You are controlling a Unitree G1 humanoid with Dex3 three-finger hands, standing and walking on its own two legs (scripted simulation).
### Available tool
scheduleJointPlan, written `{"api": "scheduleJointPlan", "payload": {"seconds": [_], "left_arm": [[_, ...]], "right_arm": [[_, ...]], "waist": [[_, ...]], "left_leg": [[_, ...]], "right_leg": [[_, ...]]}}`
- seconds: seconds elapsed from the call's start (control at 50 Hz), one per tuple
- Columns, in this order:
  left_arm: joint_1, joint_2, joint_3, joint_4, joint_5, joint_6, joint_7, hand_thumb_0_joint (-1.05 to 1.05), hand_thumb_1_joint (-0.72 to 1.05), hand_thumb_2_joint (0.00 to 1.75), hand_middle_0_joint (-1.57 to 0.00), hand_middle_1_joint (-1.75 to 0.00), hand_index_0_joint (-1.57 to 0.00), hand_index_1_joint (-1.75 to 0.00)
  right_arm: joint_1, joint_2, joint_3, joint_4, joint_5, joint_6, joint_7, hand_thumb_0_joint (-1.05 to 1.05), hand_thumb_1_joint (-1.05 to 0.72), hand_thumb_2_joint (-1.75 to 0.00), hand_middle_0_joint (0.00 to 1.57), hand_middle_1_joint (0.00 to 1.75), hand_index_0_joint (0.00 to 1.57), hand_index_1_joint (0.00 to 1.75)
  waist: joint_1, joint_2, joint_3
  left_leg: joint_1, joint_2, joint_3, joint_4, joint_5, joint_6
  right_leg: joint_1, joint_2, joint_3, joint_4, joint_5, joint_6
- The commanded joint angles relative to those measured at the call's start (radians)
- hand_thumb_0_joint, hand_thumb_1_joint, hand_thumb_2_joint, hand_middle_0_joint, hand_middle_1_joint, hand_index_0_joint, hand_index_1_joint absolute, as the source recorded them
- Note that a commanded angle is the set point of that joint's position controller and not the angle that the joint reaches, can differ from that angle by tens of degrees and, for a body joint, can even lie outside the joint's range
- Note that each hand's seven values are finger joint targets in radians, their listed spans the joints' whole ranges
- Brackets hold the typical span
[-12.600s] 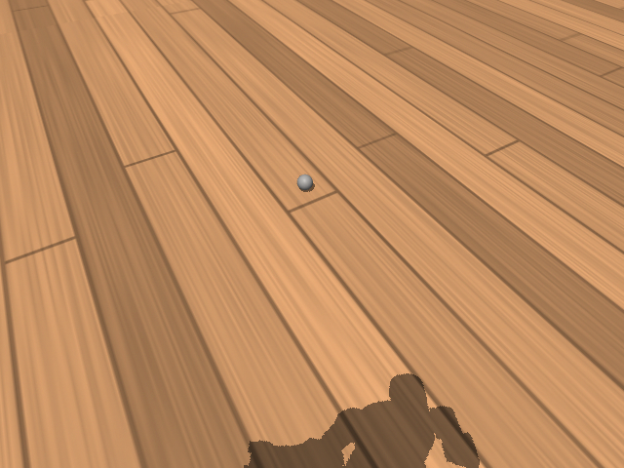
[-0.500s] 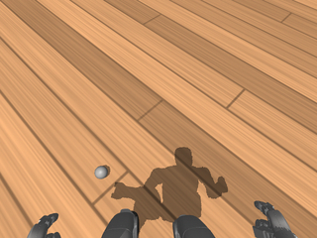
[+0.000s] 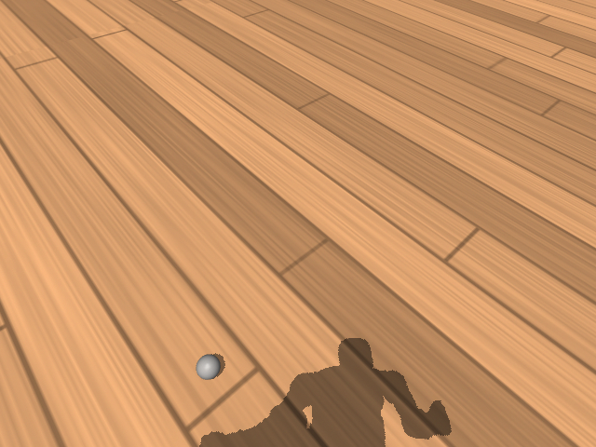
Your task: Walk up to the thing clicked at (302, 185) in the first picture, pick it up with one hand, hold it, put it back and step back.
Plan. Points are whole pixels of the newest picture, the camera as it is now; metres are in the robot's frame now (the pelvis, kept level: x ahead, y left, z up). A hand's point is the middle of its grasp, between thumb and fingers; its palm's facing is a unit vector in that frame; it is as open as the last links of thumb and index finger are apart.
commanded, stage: walk up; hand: left
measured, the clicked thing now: (208, 366) +0.47 +0.27 -0.72
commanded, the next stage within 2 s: stand in 1.22 s
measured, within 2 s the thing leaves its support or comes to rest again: neither
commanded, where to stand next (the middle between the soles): +0.10 -0.02 m, yaw +0 degrees
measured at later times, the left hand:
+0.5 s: hand out of the picture +0.11 +0.23 -0.14, palm faces -0.04 -0.90 -0.44, open 7.4 cm
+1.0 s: hand out of the picture +0.03 +0.24 -0.13, palm faces +0.00 -0.90 -0.43, open 7.4 cm
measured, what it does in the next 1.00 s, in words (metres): steps on the spot: right foot, then left foot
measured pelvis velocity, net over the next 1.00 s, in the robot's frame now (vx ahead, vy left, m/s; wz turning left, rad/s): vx -0.01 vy -0.04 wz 0.02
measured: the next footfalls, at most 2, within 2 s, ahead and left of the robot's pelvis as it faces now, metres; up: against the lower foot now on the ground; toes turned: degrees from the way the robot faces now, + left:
right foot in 0.30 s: +0.04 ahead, -0.13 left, +0.00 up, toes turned +0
left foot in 0.58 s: -0.03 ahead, +0.09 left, +0.00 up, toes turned +2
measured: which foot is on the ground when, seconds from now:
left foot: down 0.00-0.32, up 0.34-0.56, down 0.58-0.86, up 0.88-1.00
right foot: up 0.00-0.28, down 0.30-1.00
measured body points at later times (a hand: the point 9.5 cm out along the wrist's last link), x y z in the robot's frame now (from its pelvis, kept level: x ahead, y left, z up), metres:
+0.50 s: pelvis -0.03 -0.03 -0.01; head +0.04 -0.06 +0.43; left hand +0.11 +0.28 -0.11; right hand +0.09 -0.34 -0.15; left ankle -0.07 +0.11 -0.66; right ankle +0.09 -0.14 -0.72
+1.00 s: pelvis -0.01 -0.04 +0.00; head +0.00 -0.06 +0.45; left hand +0.03 +0.28 -0.10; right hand +0.03 -0.37 -0.12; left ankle -0.02 +0.09 -0.67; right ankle +0.06 -0.14 -0.72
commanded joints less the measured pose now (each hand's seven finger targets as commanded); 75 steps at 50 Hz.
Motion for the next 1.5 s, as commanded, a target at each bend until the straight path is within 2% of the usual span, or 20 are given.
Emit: {"api": "scheduleJointPlan", "payload": {"seconds": [0.0, 0.12, 0.26, 0.32, 0.4, 0.48, 0.54, 0.56, 0.6, 0.66, 0.8, 0.86, 0.92, 1.08, 1.16, 1.18, 1.22, 1.24, 1.4, 1.48], "left_arm": [[-0.009, 0.213, 0.043, -0.089, -0.020, -0.040, 0.017, 0.00, 0.90, 0.90, -0.20, -0.30, -0.20, -0.30], [-0.065, 0.126, 0.029, -0.069, -0.056, -0.007, 0.048, 0.00, 0.90, 0.90, -0.20, -0.30, -0.20, -0.30], [-0.104, 0.170, 0.052, -0.071, -0.011, -0.004, 0.053, 0.00, 0.90, 0.90, -0.20, -0.30, -0.20, -0.30], [-0.195, 0.299, 0.070, -0.149, -0.001, -0.012, 0.054, 0.00, 0.90, 0.90, -0.20, -0.30, -0.20, -0.30], [-0.297, 0.181, 0.057, -0.173, 0.008, -0.003, 0.071, 0.00, 0.90, 0.90, -0.20, -0.30, -0.20, -0.30], [-0.224, 0.194, 0.065, -0.145, 0.037, -0.018, 0.055, 0.00, 0.90, 0.90, -0.20, -0.30, -0.20, -0.30], [-0.228, 0.238, 0.075, -0.133, 0.019, 0.002, 0.038, 0.00, 0.90, 0.90, -0.20, -0.30, -0.20, -0.30], [-0.188, 0.183, 0.056, -0.122, 0.014, 0.007, 0.038, 0.00, 0.90, 0.90, -0.20, -0.30, -0.20, -0.30], [-0.337, 0.174, 0.058, -0.144, 0.005, -0.015, 0.049, 0.00, 0.90, 0.90, -0.20, -0.30, -0.20, -0.30], [-0.241, 0.116, 0.041, -0.082, -0.013, -0.046, 0.022, 0.00, 0.90, 0.90, -0.20, -0.30, -0.20, -0.30], [-0.090, 0.146, 0.051, -0.027, -0.004, -0.093, 0.026, 0.00, 0.90, 0.90, -0.20, -0.30, -0.20, -0.30], [0.034, 0.314, 0.090, -0.023, 0.000, -0.110, 0.046, 0.00, 0.90, 0.90, -0.20, -0.30, -0.20, -0.30], [-0.039, 0.272, 0.068, -0.054, -0.009, -0.113, 0.057, 0.00, 0.90, 0.90, -0.20, -0.30, -0.20, -0.30], [-0.225, 0.200, 0.039, -0.126, -0.005, -0.036, 0.056, 0.00, 0.90, 0.90, -0.20, -0.30, -0.20, -0.30], [-0.270, 0.170, 0.031, -0.150, -0.020, 0.023, 0.053, 0.00, 0.90, 0.90, -0.20, -0.30, -0.20, -0.30], [-0.238, 0.143, 0.021, -0.143, -0.027, 0.032, 0.055, 0.00, 0.90, 0.90, -0.20, -0.30, -0.20, -0.30], [-0.149, 0.114, 0.013, -0.093, -0.011, 0.011, 0.063, 0.00, 0.90, 0.90, -0.20, -0.30, -0.20, -0.30], [-0.174, 0.175, 0.027, -0.068, -0.005, 0.003, 0.060, 0.00, 0.90, 0.90, -0.20, -0.30, -0.20, -0.30], [-0.162, 0.125, 0.005, 0.025, -0.010, -0.056, 0.046, 0.00, 0.90, 0.90, -0.20, -0.30, -0.20, -0.30], [-0.290, 0.128, -0.016, 0.048, -0.012, -0.065, 0.033, 0.00, 0.90, 0.90, -0.20, -0.30, -0.20, -0.30]], "right_arm": [[0.044, -0.276, -0.054, -0.090, 0.018, -0.025, -0.036, 0.00, -0.90, -0.90, 0.20, 0.30, 0.20, 0.30], [-0.094, -0.216, -0.010, -0.108, 0.015, 0.033, -0.059, 0.00, -0.90, -0.90, 0.20, 0.30, 0.20, 0.30], [-0.135, -0.198, -0.013, -0.139, 0.047, 0.105, -0.058, 0.00, -0.90, -0.90, 0.20, 0.30, 0.20, 0.30], [-0.085, -0.163, -0.017, -0.123, 0.048, 0.133, -0.084, 0.00, -0.90, -0.90, 0.20, 0.30, 0.20, 0.30], [-0.022, -0.196, -0.022, -0.080, 0.056, 0.123, -0.076, 0.00, -0.90, -0.90, 0.20, 0.30, 0.20, 0.30], [-0.027, -0.188, -0.009, -0.047, 0.013, 0.084, -0.040, 0.00, -0.90, -0.90, 0.20, 0.30, 0.20, 0.30], [0.109, -0.185, -0.020, 0.024, -0.006, 0.073, -0.025, 0.00, -0.90, -0.90, 0.20, 0.30, 0.20, 0.30], [0.113, -0.189, -0.031, 0.042, -0.022, 0.070, -0.024, 0.00, -0.90, -0.90, 0.20, 0.30, 0.20, 0.30], [-0.031, -0.327, -0.049, -0.038, -0.037, 0.064, -0.020, 0.00, -0.90, -0.90, 0.20, 0.30, 0.20, 0.30], [-0.124, -0.219, -0.014, -0.043, -0.028, 0.025, -0.025, 0.00, -0.90, -0.90, 0.20, 0.30, 0.20, 0.30], [-0.031, -0.212, -0.033, -0.072, -0.018, 0.059, 0.004, 0.00, -0.90, -0.90, 0.20, 0.30, 0.20, 0.30], [0.004, -0.197, -0.022, -0.105, -0.008, 0.071, -0.004, 0.00, -0.90, -0.90, 0.20, 0.30, 0.20, 0.30], [0.031, -0.232, -0.041, -0.077, -0.010, 0.081, 0.008, 0.00, -0.90, -0.90, 0.20, 0.30, 0.20, 0.30], [0.045, -0.166, -0.019, -0.017, 0.031, 0.101, -0.046, 0.00, -0.90, -0.90, 0.20, 0.30, 0.20, 0.30], [0.064, -0.188, -0.031, -0.009, 0.016, 0.084, -0.065, 0.00, -0.90, -0.90, 0.20, 0.30, 0.20, 0.30], [0.044, -0.221, -0.037, -0.024, 0.001, 0.078, -0.068, 0.00, -0.90, -0.90, 0.20, 0.30, 0.20, 0.30], [-0.005, -0.315, -0.040, -0.036, -0.026, 0.053, -0.050, 0.00, -0.90, -0.90, 0.20, 0.30, 0.20, 0.30], [-0.093, -0.317, -0.049, -0.043, -0.029, 0.047, -0.052, 0.00, -0.90, -0.90, 0.20, 0.30, 0.20, 0.30], [-0.153, -0.128, -0.003, 0.013, 0.014, 0.051, -0.032, 0.00, -0.90, -0.90, 0.20, 0.30, 0.20, 0.30], [-0.185, -0.145, 0.000, 0.066, 0.023, 0.037, -0.023, 0.00, -0.90, -0.90, 0.20, 0.30, 0.20, 0.30]], "waist": [[-0.028, 0.107, 0.018], [-0.004, 0.309, -0.003], [0.012, 0.128, -0.132], [0.013, -0.200, -0.165], [-0.014, -0.116, -0.233], [0.036, -0.216, -0.265], [-0.035, -0.158, -0.179], [-0.045, -0.025, -0.144], [-0.082, 0.213, 0.073], [-0.013, 0.093, 0.074], [0.000, 0.152, -0.040], [0.046, -0.068, -0.113], [-0.001, 0.026, 0.012], [-0.039, -0.201, -0.053], [-0.066, -0.087, -0.101], [-0.054, 0.018, -0.083], [-0.034, 0.268, -0.201], [-0.020, 0.218, -0.109], [0.013, 0.128, -0.114], [-0.040, 0.052, -0.095]], "left_leg": [[0.157, 0.326, -0.429, -0.342, -0.209, 0.187], [-0.029, 0.252, -0.086, -0.139, 0.885, 0.193], [-0.073, 0.181, -0.112, 0.116, 0.364, 0.078], [-0.105, -0.051, -0.148, 0.647, -0.461, 0.003], [-0.179, -0.058, -0.172, 0.730, -0.268, -0.029], [-0.169, -0.022, -0.029, 0.254, -0.384, -0.046], [0.124, -0.047, 0.051, -0.189, -0.242, 0.010], [0.275, -0.028, -0.018, -0.335, -0.203, 0.034], [-0.013, 0.421, -0.708, -0.515, -0.813, 0.212], [0.069, 0.229, -0.330, -0.375, -0.282, 0.143], [-0.006, 0.164, -0.127, -0.097, -0.127, 0.127], [-0.350, 0.028, -0.120, 0.424, -0.343, 0.034], [-0.355, 0.095, -0.179, 0.476, -0.204, 0.027], [-0.042, 0.002, -0.017, 0.273, -0.131, -0.020], [0.070, -0.013, 0.017, 0.033, 0.096, -0.003], [0.037, 0.087, -0.125, -0.071, 0.173, 0.025], [-0.089, 0.386, -0.706, -0.386, -0.518, 0.193], [-0.175, 0.369, -0.650, -0.419, -0.700, 0.186], [-0.086, 0.151, -0.211, -0.154, 0.003, 0.014], [0.149, 0.123, -0.171, -0.217, -0.028, 0.004]], "right_leg": [[-0.350, -0.050, 0.102, 0.144, 0.059, -0.001], [-0.105, 0.018, -0.043, 0.005, 0.110, 0.059], [0.079, 0.007, -0.056, -0.384, 0.433, 0.019], [-0.091, -0.405, 0.461, -0.556, 0.796, -0.269], [0.029, -0.237, 0.209, -0.453, 0.556, -0.182], [0.153, -0.218, 0.251, -0.574, -0.210, -0.166], [-0.054, -0.201, 0.174, -0.548, -0.182, -0.089], [-0.201, -0.105, 0.062, -0.436, -0.185, 0.010], [-0.481, 0.018, -0.020, -0.083, -0.058, 0.061], [-0.332, 0.012, 0.029, -0.109, 0.139, 0.039], [0.132, 0.065, -0.130, -0.506, 0.216, 0.025], [0.293, -0.381, 0.645, -0.732, -0.243, -0.193], [0.125, -0.296, 0.449, -0.741, -0.239, -0.148], [-0.132, -0.188, 0.048, -0.438, 0.800, -0.154], [-0.194, -0.121, 0.058, -0.242, 0.451, -0.074], [-0.219, -0.057, 0.059, -0.142, 0.330, -0.038], [-0.151, 0.044, 0.057, 0.009, -0.159, 0.026], [-0.142, 0.005, 0.068, 0.073, -0.078, 0.027], [0.195, -0.071, 0.088, -0.593, 0.270, 0.019], [-0.034, -0.097, 0.098, -0.628, 0.118, 0.002]]}}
